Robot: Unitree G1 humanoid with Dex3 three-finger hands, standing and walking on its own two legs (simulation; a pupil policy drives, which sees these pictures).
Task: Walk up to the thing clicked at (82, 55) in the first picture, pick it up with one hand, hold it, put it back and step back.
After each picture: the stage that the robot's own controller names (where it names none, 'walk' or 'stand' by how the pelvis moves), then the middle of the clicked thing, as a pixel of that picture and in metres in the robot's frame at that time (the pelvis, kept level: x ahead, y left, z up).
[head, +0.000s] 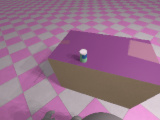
stand; (83, 56) +0.58 +0.13 -0.02
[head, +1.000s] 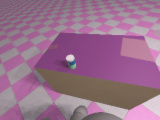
walk; (71, 62) +0.47 +0.23 -0.01
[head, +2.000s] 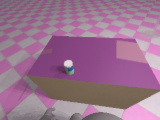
stand; (69, 67) +0.42 +0.22 -0.02
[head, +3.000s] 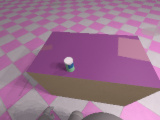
stand; (69, 64) +0.43 +0.22 -0.02
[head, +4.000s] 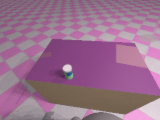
stand; (68, 72) +0.39 +0.22 -0.03
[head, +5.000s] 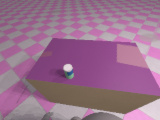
stand; (68, 71) +0.39 +0.22 -0.03
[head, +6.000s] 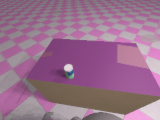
stand; (69, 71) +0.39 +0.21 -0.03
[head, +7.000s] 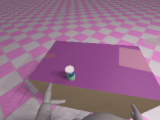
rise first; (70, 73) +0.38 +0.22 -0.02
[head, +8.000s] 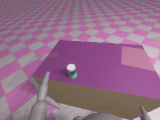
go down; (72, 71) +0.40 +0.22 -0.02
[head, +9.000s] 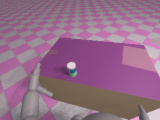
go down; (72, 69) +0.41 +0.21 -0.01
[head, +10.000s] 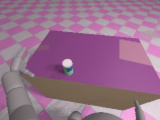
go down; (68, 67) +0.40 +0.20 +0.01
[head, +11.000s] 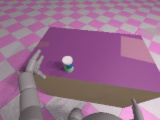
close in; (68, 64) +0.41 +0.20 +0.02
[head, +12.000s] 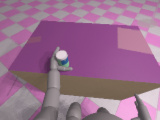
close; (63, 59) +0.41 +0.21 +0.05
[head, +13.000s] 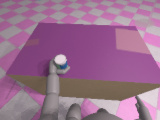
lift; (62, 64) +0.39 +0.21 +0.05
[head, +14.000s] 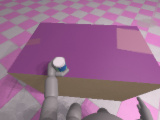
lift; (61, 66) +0.37 +0.21 +0.06
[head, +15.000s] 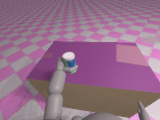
lift; (70, 63) +0.35 +0.17 +0.17
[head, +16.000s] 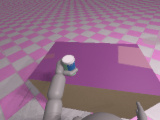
hold; (69, 65) +0.33 +0.17 +0.16
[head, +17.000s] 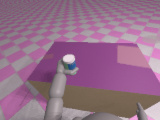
hold; (70, 65) +0.34 +0.16 +0.16
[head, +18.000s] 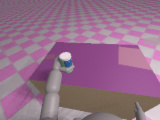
crouch; (66, 62) +0.35 +0.19 +0.16
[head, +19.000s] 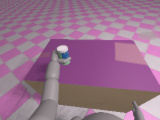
lower; (63, 55) +0.42 +0.21 +0.15
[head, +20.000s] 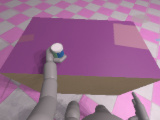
lower; (58, 53) +0.46 +0.22 +0.06
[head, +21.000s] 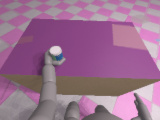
lower; (57, 55) +0.44 +0.23 +0.06
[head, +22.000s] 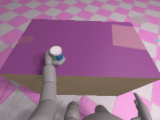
lower; (57, 55) +0.44 +0.22 +0.06
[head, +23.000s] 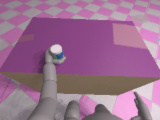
lower; (58, 54) +0.45 +0.22 +0.07
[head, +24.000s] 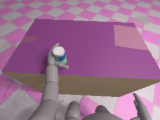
withdraw; (60, 56) +0.44 +0.21 +0.06
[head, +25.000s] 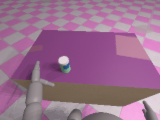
sink last; (64, 65) +0.40 +0.21 +0.04
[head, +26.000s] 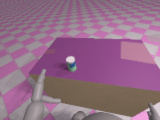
stand; (71, 64) +0.44 +0.22 +0.04
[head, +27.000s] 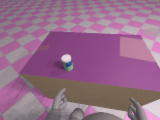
stand; (67, 63) +0.42 +0.22 +0.04
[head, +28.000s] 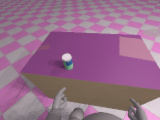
stand; (67, 62) +0.43 +0.22 +0.05
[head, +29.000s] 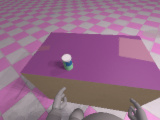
stand; (67, 62) +0.43 +0.23 +0.04
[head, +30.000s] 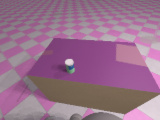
stand; (70, 66) +0.44 +0.22 -0.01
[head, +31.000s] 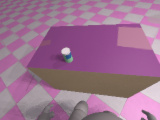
walk; (67, 55) +0.49 +0.25 +0.01
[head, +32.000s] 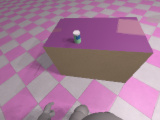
walk; (77, 37) +0.75 +0.22 -0.01
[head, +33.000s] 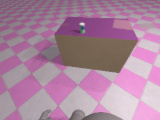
stand; (82, 28) +1.05 +0.22 +0.00
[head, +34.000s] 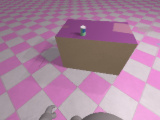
stand; (82, 31) +1.04 +0.20 -0.02
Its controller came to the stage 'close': yes
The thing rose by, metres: 0.19
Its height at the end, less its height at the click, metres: +0.00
